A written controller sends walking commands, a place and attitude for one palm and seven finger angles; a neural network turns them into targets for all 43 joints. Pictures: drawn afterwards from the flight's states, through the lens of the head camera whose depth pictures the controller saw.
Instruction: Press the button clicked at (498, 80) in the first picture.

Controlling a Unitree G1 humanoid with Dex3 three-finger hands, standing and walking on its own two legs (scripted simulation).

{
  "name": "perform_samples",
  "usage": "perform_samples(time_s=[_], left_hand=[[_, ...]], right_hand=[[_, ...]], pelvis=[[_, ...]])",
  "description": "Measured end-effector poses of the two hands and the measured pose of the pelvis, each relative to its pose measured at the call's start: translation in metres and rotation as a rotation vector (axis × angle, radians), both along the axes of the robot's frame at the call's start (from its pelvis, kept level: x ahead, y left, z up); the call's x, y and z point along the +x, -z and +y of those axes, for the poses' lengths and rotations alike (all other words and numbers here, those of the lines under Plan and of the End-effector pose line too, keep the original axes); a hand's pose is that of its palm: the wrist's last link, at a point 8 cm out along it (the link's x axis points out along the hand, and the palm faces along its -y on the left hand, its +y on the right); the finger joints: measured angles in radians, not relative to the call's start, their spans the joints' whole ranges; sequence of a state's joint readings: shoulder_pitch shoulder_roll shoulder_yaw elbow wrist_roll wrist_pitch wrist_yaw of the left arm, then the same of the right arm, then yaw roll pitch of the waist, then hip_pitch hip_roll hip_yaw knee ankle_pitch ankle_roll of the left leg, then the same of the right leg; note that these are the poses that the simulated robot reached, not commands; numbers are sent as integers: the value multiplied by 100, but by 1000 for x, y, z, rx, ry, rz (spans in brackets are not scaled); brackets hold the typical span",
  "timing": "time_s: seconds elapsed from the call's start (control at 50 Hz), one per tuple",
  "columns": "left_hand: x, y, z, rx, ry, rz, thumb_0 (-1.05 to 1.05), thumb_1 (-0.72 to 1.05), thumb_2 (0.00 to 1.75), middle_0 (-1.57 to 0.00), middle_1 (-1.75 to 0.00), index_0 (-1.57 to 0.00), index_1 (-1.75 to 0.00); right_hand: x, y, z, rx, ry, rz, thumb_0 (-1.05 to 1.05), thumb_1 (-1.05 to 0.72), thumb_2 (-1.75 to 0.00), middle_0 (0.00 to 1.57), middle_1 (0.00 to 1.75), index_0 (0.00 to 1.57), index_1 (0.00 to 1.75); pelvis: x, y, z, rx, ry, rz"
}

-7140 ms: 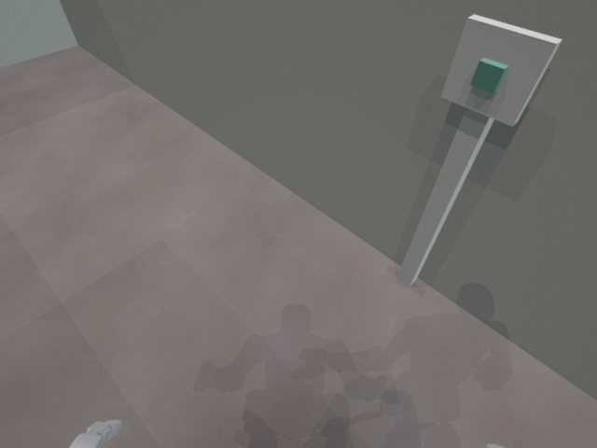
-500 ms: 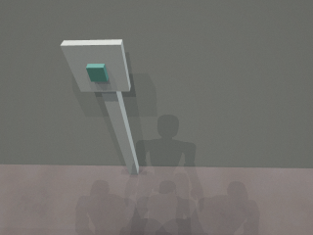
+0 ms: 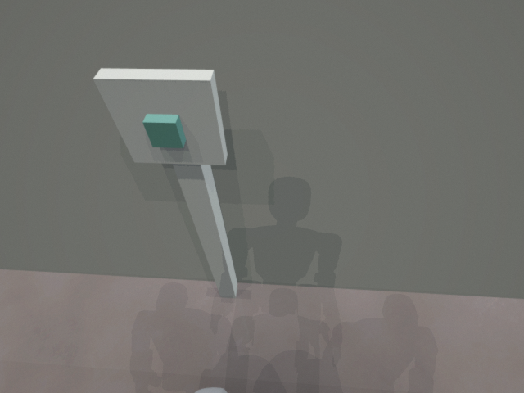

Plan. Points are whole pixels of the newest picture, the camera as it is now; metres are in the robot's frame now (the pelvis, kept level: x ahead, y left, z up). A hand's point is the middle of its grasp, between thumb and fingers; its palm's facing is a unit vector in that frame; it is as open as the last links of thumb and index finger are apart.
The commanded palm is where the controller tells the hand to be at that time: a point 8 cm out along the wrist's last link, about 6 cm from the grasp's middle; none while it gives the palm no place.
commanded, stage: come to a stop and stand still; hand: left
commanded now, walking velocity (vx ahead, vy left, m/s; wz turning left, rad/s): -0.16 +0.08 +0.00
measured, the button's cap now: (165, 130) +0.49 +0.20 +0.12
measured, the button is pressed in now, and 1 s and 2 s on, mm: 0 0 0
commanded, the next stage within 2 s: look again from close up in 2.00 s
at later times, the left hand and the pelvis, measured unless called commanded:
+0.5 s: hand out of the picture +0.10 +0.20 -0.15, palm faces -0.02 -0.97 -0.25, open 7.4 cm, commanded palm none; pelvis +0.01 +0.01 +0.01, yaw -3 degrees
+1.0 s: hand out of the picture +0.01 +0.15 -0.16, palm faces -0.04 -0.97 -0.24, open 7.3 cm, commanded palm none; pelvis -0.02 -0.04 +0.00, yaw -2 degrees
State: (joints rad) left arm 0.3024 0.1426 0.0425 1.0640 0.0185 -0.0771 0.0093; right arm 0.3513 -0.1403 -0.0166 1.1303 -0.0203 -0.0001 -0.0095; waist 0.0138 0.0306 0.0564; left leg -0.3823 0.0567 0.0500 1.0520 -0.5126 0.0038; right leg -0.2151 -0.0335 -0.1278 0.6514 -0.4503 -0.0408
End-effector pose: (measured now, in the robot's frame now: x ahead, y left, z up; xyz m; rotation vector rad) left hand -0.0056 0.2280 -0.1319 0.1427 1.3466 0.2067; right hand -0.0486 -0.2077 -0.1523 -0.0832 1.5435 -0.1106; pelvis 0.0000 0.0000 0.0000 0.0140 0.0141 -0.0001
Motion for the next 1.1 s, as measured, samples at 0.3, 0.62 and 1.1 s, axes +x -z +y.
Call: perform_samples(time_s=[0.3,0.62,1.1], left_hand=[[48,16,21,-39,44,117,0,91,90,-20,-30,-20,-30],[90,-5,0,64,176,-151,0,91,90,-20,-30,-20,-30],[4,-5,-43,0,93,17,0,91,90,-20,-30,-20,-30]], right_hand=[[153,-29,3,-137,-13,-319,1,-93,-90,20,30,20,30],[104,4,-44,-73,55,-365,0,-91,-90,20,30,20,30],[2,-8,-51,-32,58,-128,0,-91,-90,20,30,20,30]], pelvis=[[43,-5,28,-6,55,-7],[0,12,-5,-36,41,-25],[-9,-7,-42,-12,40,-46]])
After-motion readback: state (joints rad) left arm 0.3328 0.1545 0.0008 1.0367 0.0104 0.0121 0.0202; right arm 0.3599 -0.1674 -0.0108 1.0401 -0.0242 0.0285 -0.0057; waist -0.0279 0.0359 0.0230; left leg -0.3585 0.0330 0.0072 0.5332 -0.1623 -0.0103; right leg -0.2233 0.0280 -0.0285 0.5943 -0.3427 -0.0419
